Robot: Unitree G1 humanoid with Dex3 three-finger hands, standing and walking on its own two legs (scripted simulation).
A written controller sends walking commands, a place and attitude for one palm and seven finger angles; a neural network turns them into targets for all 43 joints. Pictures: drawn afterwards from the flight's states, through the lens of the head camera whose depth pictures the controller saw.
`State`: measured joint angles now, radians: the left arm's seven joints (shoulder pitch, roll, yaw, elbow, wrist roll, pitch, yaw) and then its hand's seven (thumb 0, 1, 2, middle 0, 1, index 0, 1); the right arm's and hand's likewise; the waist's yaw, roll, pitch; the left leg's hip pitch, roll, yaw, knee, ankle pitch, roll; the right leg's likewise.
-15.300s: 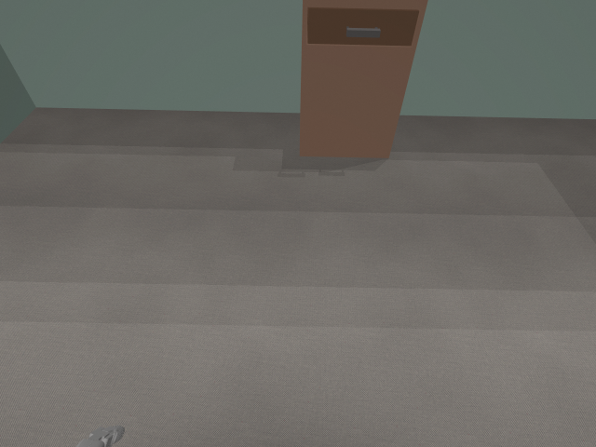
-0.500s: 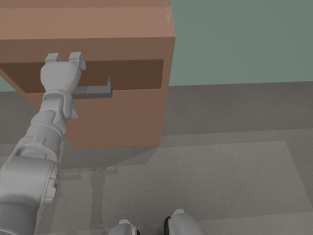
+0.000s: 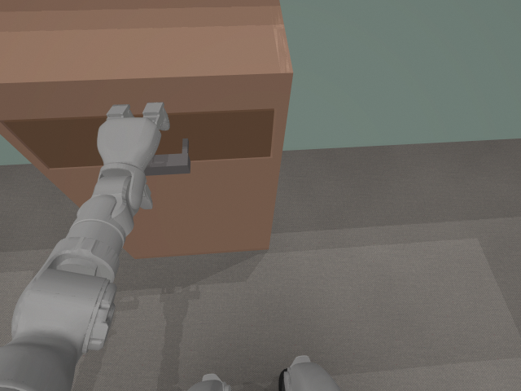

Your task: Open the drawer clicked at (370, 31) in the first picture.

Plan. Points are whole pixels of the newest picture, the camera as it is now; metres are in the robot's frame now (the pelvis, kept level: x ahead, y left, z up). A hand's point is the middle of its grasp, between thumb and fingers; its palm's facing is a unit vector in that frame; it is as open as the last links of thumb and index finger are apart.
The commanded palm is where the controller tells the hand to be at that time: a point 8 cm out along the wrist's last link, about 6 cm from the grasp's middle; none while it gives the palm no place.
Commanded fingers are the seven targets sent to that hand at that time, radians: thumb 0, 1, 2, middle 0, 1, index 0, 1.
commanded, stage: move the hooked fingers above the handle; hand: left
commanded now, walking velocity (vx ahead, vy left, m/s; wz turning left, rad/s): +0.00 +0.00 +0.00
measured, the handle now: (152, 155) +0.54 +0.17 -0.04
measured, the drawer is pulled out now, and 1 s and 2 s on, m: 0.00 0.00 0.00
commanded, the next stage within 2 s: lower the fingers behind the handle in 0.46 s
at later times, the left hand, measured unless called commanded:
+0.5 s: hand (142, 164) +0.48 +0.16 +0.02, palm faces -0.03 -0.05 -1.00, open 13.8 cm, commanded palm +0.46 +0.19 +0.08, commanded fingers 0.00 -0.50 0.30 -0.30 -1.20 -0.30 -1.20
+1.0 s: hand (139, 166) +0.49 +0.18 +0.00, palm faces +0.03 -0.04 -1.00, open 13.8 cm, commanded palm +0.46 +0.19 +0.05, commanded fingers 0.00 -0.50 0.30 -0.30 -1.20 -0.30 -1.20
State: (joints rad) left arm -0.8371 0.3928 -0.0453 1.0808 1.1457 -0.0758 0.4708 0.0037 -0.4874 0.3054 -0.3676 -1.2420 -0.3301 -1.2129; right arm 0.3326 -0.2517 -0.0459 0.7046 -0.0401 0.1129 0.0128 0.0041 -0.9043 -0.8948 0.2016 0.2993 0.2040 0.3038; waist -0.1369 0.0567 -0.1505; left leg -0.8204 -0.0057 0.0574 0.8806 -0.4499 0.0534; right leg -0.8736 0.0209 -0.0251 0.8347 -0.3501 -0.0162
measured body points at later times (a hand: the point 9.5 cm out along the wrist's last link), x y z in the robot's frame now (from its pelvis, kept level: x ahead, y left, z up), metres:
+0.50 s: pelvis +0.00 -0.02 +0.01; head +0.10 -0.02 +0.45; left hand +0.47 +0.16 +0.07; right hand +0.02 -0.30 -0.12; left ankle -0.03 +0.08 -0.69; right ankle +0.02 -0.11 -0.69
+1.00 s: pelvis -0.01 -0.01 -0.01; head +0.11 -0.02 +0.42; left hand +0.48 +0.18 +0.05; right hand +0.01 -0.29 -0.14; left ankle -0.03 +0.08 -0.69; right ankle +0.02 -0.11 -0.69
